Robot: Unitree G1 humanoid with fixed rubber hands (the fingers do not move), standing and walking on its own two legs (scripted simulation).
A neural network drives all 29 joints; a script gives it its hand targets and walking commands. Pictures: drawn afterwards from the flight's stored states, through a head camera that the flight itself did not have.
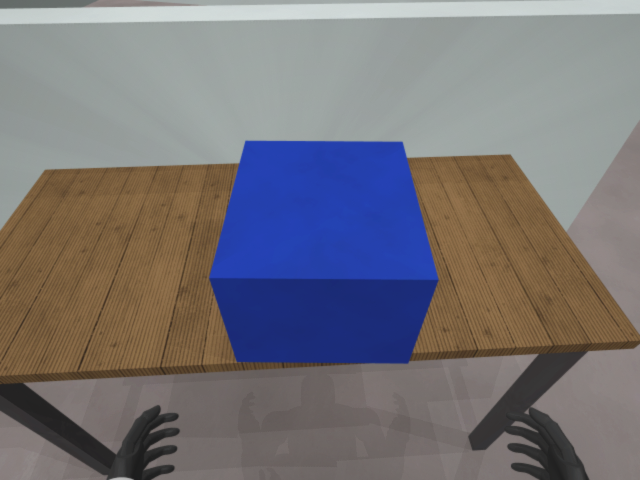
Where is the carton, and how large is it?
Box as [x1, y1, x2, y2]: [209, 141, 438, 363]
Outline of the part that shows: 245,141 209,276 236,360 282,362 407,363 438,279 402,142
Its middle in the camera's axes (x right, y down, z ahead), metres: +0.01 +0.00 +0.62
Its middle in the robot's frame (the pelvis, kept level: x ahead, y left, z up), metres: +0.48 +0.04 +0.02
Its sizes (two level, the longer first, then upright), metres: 0.298 0.267 0.209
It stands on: a table, 0.69 m high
